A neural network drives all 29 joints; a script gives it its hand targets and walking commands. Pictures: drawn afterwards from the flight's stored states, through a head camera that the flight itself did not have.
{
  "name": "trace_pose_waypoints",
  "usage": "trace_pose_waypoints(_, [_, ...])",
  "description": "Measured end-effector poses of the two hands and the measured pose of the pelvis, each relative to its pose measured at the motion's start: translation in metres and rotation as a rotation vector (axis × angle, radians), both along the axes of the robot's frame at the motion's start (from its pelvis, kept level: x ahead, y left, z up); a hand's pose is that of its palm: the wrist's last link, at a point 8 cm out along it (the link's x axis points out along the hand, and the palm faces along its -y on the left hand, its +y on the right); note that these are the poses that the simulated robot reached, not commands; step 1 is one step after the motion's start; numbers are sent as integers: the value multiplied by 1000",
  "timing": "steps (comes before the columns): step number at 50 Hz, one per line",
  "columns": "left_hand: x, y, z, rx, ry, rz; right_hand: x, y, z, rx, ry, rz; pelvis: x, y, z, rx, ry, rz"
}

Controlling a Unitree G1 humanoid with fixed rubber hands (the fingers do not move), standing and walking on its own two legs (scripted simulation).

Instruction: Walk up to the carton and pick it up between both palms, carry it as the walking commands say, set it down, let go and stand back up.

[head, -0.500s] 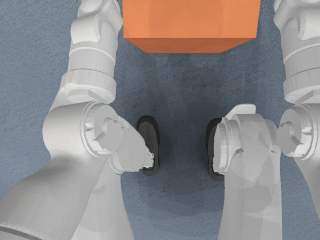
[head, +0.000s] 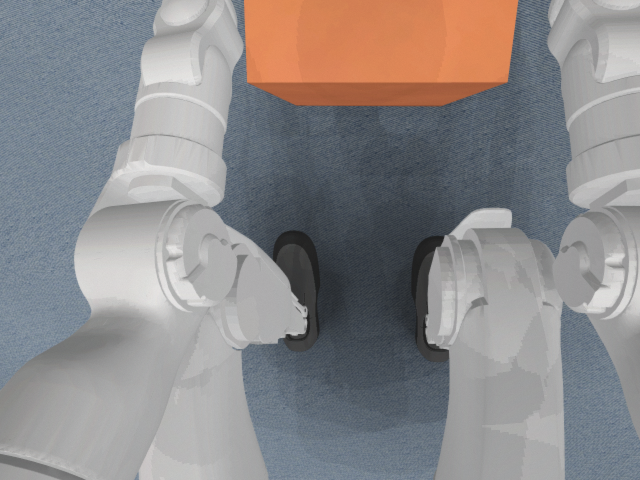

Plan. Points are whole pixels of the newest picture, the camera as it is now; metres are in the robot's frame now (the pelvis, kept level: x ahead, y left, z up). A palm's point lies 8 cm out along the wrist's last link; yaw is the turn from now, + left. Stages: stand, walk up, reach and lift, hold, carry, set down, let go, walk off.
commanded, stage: set down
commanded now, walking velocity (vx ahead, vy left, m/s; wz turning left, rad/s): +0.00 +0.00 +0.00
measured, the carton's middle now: out of the picture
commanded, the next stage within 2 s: let go in 1.72 s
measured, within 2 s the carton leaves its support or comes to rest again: neither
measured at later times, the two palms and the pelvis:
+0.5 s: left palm out of the picture +0.55 +0.11 -0.17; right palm out of the picture +0.53 -0.24 -0.18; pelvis +0.00 +0.00 +0.00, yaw +0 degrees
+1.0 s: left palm out of the picture +0.55 +0.12 -0.06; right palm out of the picture +0.56 -0.24 -0.05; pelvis -0.02 -0.02 +0.05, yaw +1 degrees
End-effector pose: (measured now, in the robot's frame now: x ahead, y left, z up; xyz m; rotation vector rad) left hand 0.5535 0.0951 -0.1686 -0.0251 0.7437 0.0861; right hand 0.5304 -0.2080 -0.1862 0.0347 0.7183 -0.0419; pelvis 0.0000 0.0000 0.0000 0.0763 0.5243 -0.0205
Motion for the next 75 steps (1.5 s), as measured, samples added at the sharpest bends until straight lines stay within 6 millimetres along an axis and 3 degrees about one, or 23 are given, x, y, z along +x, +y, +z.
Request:
trace_pose_waypoints(7, [1,-4,2,109,-17,-75,-4,-15,-4,-104,4,-48,0,-1,-1,2,-3,0])
trace_pose_waypoints(23, [0,12,1,112,-9,-31,-5,-37,2,-145,2,-87,-4,-2,-4,6,-10,1])
trace_pose_waypoints(26, [2,12,6,107,-25,-23,4,-36,13,-126,-50,-96,-5,-2,-4,6,-13,1])
trace_pose_waypoints(30, [12,11,26,103,-98,-12,17,-32,38,-126,-137,-89,-8,-3,-5,7,-22,1])
trace_pose_waypoints(38, [12,17,61,121,-137,28,25,-29,71,-128,-140,-75,-14,-9,1,23,-50,-1])
trace_pose_waypoints(42, [4,21,77,134,-122,37,30,-29,101,-128,-169,-74,-16,-12,14,30,-61,-5])
trace_pose_waypoints(47, [-6,24,95,124,-98,53,27,-31,124,-143,-125,-66,-18,-15,37,37,-58,-9])
trace_pose_waypoints(58, [4,25,163,104,-138,49,26,-32,182,-156,-116,-59,-20,-14,87,30,-46,-16])
trace_pose_waypoints(75, [0,17,263,96,-136,38,19,-50,284,-157,-121,-66,-25,-21,174,35,-60,-32])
